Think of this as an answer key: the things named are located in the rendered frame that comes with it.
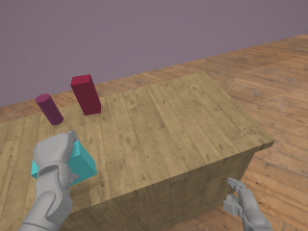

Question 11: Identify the robot left forearm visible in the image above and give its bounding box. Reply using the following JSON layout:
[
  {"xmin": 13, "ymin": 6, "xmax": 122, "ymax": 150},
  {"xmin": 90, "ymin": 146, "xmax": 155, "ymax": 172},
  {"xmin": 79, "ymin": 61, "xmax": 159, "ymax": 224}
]
[{"xmin": 17, "ymin": 161, "xmax": 73, "ymax": 231}]

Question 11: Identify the left robot hand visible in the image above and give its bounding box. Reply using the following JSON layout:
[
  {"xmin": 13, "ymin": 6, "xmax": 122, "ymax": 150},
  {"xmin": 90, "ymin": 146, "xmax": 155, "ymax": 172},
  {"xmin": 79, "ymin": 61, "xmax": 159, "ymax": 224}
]
[{"xmin": 33, "ymin": 130, "xmax": 80, "ymax": 184}]

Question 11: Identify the robot right forearm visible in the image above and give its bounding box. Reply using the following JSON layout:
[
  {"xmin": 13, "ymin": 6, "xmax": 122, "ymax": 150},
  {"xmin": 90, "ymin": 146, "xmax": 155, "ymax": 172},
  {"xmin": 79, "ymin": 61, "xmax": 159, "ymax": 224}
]
[{"xmin": 242, "ymin": 208, "xmax": 273, "ymax": 231}]

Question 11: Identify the right robot hand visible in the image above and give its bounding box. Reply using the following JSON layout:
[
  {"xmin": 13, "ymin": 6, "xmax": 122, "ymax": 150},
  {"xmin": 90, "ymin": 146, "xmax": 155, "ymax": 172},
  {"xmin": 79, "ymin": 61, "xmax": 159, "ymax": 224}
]
[{"xmin": 223, "ymin": 177, "xmax": 259, "ymax": 219}]

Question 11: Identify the table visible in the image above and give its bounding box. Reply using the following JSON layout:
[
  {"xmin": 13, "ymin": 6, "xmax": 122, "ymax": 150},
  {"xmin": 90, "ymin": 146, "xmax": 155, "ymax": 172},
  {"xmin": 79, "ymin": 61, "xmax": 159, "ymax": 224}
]
[{"xmin": 0, "ymin": 71, "xmax": 275, "ymax": 231}]

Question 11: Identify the sponge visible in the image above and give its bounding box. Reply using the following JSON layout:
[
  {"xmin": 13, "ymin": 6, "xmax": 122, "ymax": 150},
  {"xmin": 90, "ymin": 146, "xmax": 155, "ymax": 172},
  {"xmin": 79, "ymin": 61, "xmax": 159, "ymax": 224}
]
[{"xmin": 31, "ymin": 141, "xmax": 97, "ymax": 186}]

